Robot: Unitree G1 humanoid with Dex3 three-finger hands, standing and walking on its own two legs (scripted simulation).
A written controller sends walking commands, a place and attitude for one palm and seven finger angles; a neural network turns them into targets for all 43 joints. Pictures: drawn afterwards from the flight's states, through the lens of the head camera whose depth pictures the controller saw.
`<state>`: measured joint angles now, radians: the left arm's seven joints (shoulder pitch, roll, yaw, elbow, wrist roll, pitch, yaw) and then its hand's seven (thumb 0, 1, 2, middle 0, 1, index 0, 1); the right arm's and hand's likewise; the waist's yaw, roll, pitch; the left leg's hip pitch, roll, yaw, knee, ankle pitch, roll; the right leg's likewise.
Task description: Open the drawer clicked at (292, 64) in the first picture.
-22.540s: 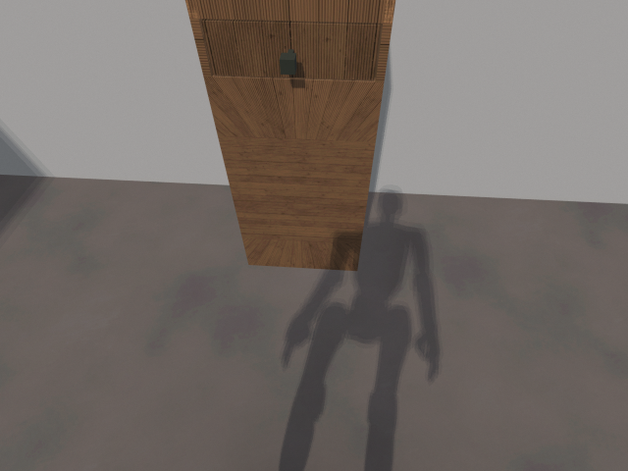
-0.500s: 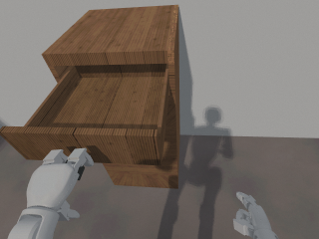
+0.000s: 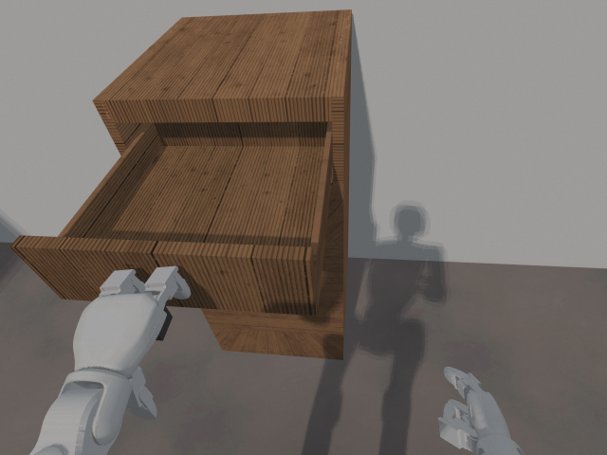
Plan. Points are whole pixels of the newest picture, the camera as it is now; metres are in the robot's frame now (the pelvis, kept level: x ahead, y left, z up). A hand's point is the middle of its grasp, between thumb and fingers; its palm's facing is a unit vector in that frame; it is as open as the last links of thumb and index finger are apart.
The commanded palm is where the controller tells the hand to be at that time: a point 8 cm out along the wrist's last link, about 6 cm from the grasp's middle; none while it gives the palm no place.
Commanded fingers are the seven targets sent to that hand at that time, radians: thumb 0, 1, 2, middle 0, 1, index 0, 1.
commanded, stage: lift the hand off the handle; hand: left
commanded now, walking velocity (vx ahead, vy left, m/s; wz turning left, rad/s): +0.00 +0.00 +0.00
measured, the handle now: (156, 308) +0.25 +0.23 +0.09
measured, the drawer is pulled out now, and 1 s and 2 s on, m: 0.30 0.30 0.30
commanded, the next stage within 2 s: draw the hand back to the body in 1.20 s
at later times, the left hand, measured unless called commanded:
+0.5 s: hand (139, 310) +0.22 +0.22 +0.14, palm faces +0.10 -0.07 -0.99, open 13.3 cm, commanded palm +0.19 +0.22 +0.21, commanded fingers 0.00 -0.50 0.30 -0.30 -1.20 -0.30 -1.20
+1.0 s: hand (113, 257) +0.23 +0.21 +0.22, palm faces +0.20 -0.01 -0.98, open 13.9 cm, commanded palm +0.18 +0.22 +0.29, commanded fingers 0.00 -0.50 0.30 -0.30 -1.20 -0.30 -1.20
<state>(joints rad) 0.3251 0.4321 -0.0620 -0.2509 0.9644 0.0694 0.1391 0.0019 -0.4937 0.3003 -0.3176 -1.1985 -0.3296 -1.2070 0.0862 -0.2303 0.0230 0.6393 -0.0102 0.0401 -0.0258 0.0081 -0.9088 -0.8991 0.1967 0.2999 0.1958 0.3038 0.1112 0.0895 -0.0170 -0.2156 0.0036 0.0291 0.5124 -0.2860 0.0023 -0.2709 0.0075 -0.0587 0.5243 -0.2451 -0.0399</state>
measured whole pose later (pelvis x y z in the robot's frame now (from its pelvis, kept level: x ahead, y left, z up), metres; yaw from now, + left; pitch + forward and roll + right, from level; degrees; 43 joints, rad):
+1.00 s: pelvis -0.01 -0.02 +0.00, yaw +0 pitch -4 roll +1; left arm 0.09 0.65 0.09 -0.48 0.74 0.20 -0.19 0.00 -0.50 0.30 -0.32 -1.20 -0.32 -1.20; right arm 0.05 -0.29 0.05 0.60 0.05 0.08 0.01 0.01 -0.91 -0.90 0.20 0.30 0.19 0.30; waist 0.10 0.15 -0.01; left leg -0.14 0.01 0.02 0.45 -0.24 -0.02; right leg -0.20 0.02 -0.07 0.48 -0.21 -0.06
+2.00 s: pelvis -0.02 +0.00 +0.00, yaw +2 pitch -5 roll +0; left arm 0.21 0.54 0.31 -0.58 0.15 0.00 -0.09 0.00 -0.48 0.31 -0.32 -1.19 -0.32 -1.19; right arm 0.07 -0.24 0.07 0.59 0.03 -0.07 -0.04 0.01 -0.91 -0.90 0.20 0.30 0.20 0.30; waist 0.09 0.11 0.03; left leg -0.17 0.00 0.00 0.49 -0.25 0.00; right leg -0.20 0.00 -0.09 0.48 -0.20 -0.04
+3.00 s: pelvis +0.00 +0.00 +0.01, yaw +1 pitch -6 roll -1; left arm 0.30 0.36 0.45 -0.61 -0.09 -0.15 0.10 0.01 0.86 0.89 -0.21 -0.31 -0.21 -0.32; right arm 0.16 -0.20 0.03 0.65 0.00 -0.12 -0.06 0.01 -0.91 -0.90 0.20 0.30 0.20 0.30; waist 0.08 0.07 0.03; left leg -0.08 0.02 0.00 0.43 -0.26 -0.01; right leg -0.10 0.03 -0.09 0.39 -0.20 -0.05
